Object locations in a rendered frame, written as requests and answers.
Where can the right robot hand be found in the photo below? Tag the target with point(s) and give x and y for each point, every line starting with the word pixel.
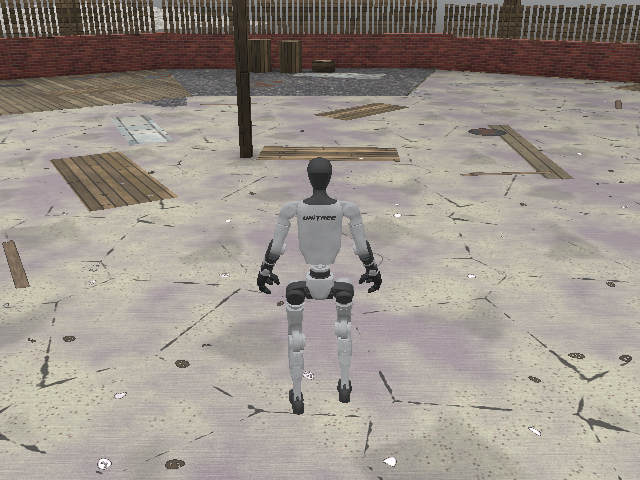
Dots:
pixel 376 279

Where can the right robot foot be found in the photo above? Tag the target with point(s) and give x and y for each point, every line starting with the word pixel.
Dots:
pixel 344 394

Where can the right robot thigh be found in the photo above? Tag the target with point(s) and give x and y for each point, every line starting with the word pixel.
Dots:
pixel 343 292

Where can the right robot upper arm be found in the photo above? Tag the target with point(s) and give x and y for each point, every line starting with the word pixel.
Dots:
pixel 351 211

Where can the left robot forearm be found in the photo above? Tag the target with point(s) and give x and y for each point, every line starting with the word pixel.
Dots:
pixel 268 262

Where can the right robot forearm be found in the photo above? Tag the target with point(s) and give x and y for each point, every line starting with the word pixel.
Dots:
pixel 369 262

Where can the left robot hand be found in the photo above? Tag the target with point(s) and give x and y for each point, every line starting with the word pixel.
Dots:
pixel 261 280

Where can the left robot upper arm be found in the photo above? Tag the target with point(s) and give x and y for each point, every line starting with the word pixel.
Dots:
pixel 288 211

